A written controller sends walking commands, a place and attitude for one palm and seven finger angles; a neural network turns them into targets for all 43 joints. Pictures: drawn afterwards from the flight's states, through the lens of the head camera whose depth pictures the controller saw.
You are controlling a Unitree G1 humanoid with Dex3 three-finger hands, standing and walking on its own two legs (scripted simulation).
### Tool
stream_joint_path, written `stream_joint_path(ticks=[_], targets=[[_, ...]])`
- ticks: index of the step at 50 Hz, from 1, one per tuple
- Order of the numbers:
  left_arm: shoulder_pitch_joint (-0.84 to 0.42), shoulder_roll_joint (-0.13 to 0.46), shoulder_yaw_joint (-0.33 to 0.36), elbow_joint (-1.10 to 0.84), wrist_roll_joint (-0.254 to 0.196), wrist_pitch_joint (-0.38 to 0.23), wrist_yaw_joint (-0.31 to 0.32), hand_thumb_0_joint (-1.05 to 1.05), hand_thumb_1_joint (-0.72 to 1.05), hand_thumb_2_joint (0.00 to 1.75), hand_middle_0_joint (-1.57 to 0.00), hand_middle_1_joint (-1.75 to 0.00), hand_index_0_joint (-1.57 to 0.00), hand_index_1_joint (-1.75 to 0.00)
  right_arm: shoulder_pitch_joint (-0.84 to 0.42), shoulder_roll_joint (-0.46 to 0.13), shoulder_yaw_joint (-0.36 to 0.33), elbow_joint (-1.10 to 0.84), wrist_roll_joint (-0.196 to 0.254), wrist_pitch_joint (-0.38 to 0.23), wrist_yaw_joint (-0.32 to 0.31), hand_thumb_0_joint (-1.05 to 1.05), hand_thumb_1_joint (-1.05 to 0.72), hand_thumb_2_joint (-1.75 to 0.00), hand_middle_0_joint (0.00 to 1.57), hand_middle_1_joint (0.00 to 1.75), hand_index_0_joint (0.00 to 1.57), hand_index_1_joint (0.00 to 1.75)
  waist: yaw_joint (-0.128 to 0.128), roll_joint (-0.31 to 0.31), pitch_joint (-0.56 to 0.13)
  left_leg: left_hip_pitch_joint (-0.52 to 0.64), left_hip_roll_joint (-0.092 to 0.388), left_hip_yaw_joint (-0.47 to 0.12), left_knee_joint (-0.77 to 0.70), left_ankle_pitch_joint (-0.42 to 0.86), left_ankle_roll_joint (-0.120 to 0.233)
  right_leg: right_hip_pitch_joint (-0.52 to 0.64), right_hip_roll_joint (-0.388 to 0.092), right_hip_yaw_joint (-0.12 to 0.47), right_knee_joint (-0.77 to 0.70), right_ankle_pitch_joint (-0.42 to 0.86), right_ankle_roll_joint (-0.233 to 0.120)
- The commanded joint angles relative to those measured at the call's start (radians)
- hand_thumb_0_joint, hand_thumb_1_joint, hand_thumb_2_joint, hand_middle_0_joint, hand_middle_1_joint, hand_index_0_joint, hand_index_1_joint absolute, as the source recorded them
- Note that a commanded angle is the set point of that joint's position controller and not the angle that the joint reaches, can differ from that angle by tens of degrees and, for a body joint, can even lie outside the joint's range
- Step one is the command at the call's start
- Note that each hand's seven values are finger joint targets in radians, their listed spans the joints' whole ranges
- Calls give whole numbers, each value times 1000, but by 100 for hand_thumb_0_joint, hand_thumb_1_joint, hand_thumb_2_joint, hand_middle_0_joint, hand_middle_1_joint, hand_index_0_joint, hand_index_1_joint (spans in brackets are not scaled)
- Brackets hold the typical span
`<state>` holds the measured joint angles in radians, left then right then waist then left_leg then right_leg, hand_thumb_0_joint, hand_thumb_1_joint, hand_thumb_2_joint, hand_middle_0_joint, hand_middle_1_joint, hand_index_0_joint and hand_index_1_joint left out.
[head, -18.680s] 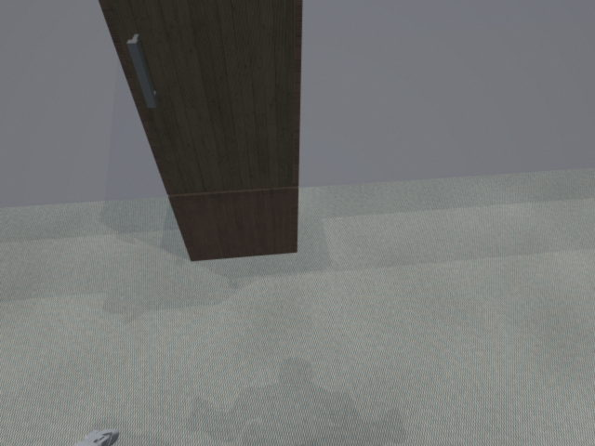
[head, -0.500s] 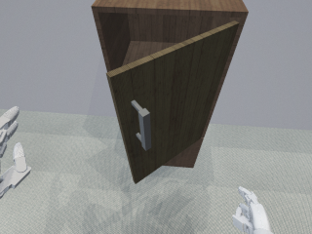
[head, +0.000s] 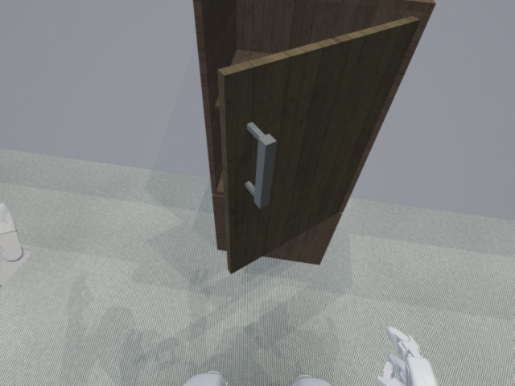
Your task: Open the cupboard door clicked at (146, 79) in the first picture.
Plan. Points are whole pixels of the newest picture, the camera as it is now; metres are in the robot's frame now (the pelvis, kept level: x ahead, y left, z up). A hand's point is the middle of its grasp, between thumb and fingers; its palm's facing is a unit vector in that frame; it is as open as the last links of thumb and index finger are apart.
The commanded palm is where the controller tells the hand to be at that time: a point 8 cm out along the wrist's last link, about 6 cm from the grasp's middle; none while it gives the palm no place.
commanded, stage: step back with the hand held close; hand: left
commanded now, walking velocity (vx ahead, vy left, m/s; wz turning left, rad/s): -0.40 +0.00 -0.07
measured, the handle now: (257, 167) +0.44 +0.03 +0.09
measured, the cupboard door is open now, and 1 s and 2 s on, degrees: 41 41 41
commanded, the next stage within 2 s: stop stepping back and stand still in 0.46 s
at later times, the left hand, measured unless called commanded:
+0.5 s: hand out of the picture +0.14 +0.26 +0.20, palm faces +0.43 -0.82 -0.38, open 7.4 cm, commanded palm +0.08 +0.29 +0.20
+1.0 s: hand out of the picture +0.05 +0.25 +0.19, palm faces +0.31 -0.81 -0.50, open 7.4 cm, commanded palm +0.01 +0.29 +0.20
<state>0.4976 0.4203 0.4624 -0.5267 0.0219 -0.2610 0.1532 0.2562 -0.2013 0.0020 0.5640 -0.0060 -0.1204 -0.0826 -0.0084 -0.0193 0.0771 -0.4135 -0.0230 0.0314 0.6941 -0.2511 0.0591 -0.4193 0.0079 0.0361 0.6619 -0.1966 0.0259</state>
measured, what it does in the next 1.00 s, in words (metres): walks backwards: right foot, then left foot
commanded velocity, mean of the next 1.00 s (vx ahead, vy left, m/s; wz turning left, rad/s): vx -0.12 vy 0.01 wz -0.03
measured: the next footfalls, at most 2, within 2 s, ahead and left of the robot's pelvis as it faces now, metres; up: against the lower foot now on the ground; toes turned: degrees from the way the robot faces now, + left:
right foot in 0.54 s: -0.16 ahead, -0.14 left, +0.00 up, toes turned -5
left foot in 0.68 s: +0.01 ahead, +0.08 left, +0.00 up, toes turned -6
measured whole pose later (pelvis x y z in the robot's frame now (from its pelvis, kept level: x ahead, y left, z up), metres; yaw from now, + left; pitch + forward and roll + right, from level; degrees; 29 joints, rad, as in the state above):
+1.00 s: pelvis -0.17 +0.01 +0.02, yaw -8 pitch +0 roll +1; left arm 0.60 0.45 0.44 -0.51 -0.03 -0.21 0.13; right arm 0.28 -0.23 0.00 0.69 -0.02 -0.12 -0.07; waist 0.02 -0.05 -0.02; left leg -0.50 -0.01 0.02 0.87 -0.29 0.00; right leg -0.25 0.03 -0.05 0.47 -0.22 -0.07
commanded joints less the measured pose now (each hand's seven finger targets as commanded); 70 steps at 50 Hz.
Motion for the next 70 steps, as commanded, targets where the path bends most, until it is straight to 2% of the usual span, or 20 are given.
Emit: stream_joint_path(ticks=[1,5,8,10,12,15,23,26,27,30,32,33,35,42,43,45,46,53,58,70], targets=[[-49,167,135,-190,1,-72,12,0,90,90,-20,-30,-20,-30,-117,-149,-69,-149,-6,-72,-7,0,-90,-90,20,30,20,30,9,72,-82,-304,162,-185,-303,-327,45,305,-22,104,8,140,-39],[-57,178,106,-220,-30,-65,5,0,90,90,-20,-30,-20,-30,-113,-130,-68,-114,-1,-61,11,0,-90,-90,20,30,20,30,0,-115,-167,75,20,-59,33,-196,-38,-47,-208,309,-305,-81,-130],[-12,188,114,-230,-41,-52,16,0,90,90,-20,-30,-20,-30,-126,-114,-60,-100,0,-36,15,0,-90,-90,20,30,20,30,-1,-125,-195,179,14,-51,29,-127,-47,-102,-231,235,-301,-34,-135],[-1,203,138,-273,-43,-59,18,0,90,90,-20,-30,-20,-30,-143,-137,-65,-124,4,-32,3,0,-90,-90,20,30,20,30,0,33,-158,114,94,-169,-182,-210,-7,-115,-111,140,-152,-143,-70],[9,196,175,-310,-28,-76,22,0,90,90,-20,-30,-20,-30,-167,-160,-76,-141,-22,-55,-9,0,-90,-90,20,30,20,30,5,415,-191,-275,382,-504,-606,-516,109,224,100,-13,428,-237,5],[1,192,161,-249,-46,-52,25,0,90,90,-20,-30,-20,-30,-149,-134,-95,-99,-3,-92,10,0,-90,-90,20,30,20,30,11,128,-215,-47,351,-350,-494,-251,105,51,71,38,588,-303,-9],[-81,134,18,-229,-65,-10,12,0,90,90,-20,-30,-20,-30,-143,-130,-57,-48,-15,-98,23,0,-90,-90,20,30,20,30,23,273,-239,192,232,-138,-553,-98,-52,210,55,-111,-170,-326,-71],[-60,252,93,-246,-79,-36,-1,0,90,90,-20,-30,-20,-30,-142,-90,-40,-42,-12,-58,19,0,-90,-90,20,30,20,30,29,-120,-227,224,44,-24,123,-74,-124,-19,-360,294,-517,49,-245],[-126,325,151,-305,-69,-56,11,0,90,90,-20,-30,-20,-30,-180,-74,-17,-66,-34,-74,18,0,-90,-90,20,30,20,30,57,-147,-168,79,32,-4,257,-181,-121,-6,-407,286,-462,310,-257],[-57,204,94,-193,-56,-4,-15,0,90,90,-20,-30,-20,-30,-172,-73,-9,-93,9,-64,-9,0,-90,-90,20,30,20,30,11,-214,-178,1,33,3,90,-96,-84,247,-239,11,-201,710,-141],[21,185,92,-205,-76,31,-21,0,90,90,-20,-30,-20,-30,-156,-116,-19,-90,10,-64,-26,0,-90,-90,20,30,20,30,-12,144,-224,275,63,-57,-287,405,-62,137,-102,-92,11,337,-24],[36,213,106,-272,-78,19,-17,0,90,90,-20,-30,-20,-30,-152,-146,-37,-108,2,-80,-18,0,-90,-90,20,30,20,30,18,357,-287,366,220,-258,-369,631,-18,69,2,-81,117,-190,-2],[64,202,118,-207,-79,-5,-11,0,90,90,-20,-30,-20,-30,-111,-137,-47,-92,0,-116,-2,0,-90,-90,20,30,20,30,14,206,-250,298,280,-385,-486,193,48,64,50,-12,203,-398,-23],[188,199,120,-227,-60,15,11,0,90,90,-20,-30,-20,-30,-140,-145,-37,-105,-23,-90,6,0,-90,-90,20,30,20,30,12,267,-123,-113,144,-152,-577,-368,-41,424,53,-144,-157,-264,-55],[191,211,127,-197,-57,14,9,0,90,90,-20,-30,-20,-30,-131,-136,-40,-103,-22,-76,5,0,-90,-90,20,30,20,30,11,160,-131,-89,96,-103,-435,-286,-52,408,7,-93,-299,-243,-71],[83,241,142,-197,-70,12,3,0,90,90,-20,-30,-20,-30,-130,-139,-53,-85,-20,-45,3,0,-90,-90,20,30,20,30,10,-184,-102,2,9,-57,191,-93,-79,19,-361,364,-579,-460,-210],[-25,238,138,-220,-65,8,7,0,90,90,-20,-30,-20,-30,-127,-137,-48,-68,-22,-52,5,0,-90,-90,20,30,20,30,1,-177,-92,-59,19,-84,340,-101,-82,-24,-380,402,-585,-503,-231],[-101,145,16,-87,-25,12,18,0,90,90,-20,-30,-20,-30,-91,-130,-37,-23,-11,-107,-31,0,-90,-90,20,30,20,30,0,-42,-85,160,47,38,-132,-116,-23,39,-237,143,-421,-381,-141],[-29,195,90,-162,-43,-13,17,0,90,90,-20,-30,-20,-30,-96,-141,-39,-59,1,-106,-22,0,-90,-90,20,30,20,30,6,113,-144,137,174,-133,-329,16,17,178,-45,-28,-147,-83,-34],[-55,154,64,-110,-56,0,3,0,90,90,-20,-30,-20,-30,-101,-114,-30,-54,-4,-103,-1,0,-90,-90,20,30,20,30,-8,-15,-117,148,76,-15,-178,-60,-27,114,-120,91,-287,-170,-85]])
